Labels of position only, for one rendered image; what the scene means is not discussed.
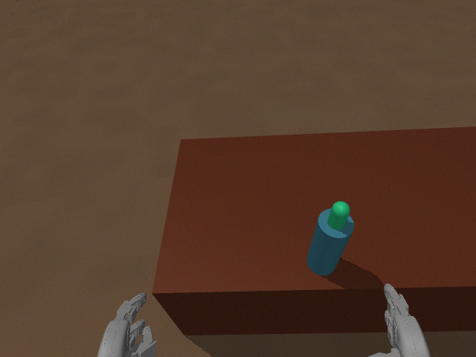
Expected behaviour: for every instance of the left robot hand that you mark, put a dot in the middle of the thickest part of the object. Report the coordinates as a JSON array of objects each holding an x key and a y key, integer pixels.
[{"x": 119, "y": 337}]

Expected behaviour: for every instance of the right robot hand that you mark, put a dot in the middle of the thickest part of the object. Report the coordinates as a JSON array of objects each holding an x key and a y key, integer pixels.
[{"x": 403, "y": 330}]

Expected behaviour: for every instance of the bottle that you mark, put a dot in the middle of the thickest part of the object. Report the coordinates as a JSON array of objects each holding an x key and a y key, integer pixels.
[{"x": 332, "y": 233}]

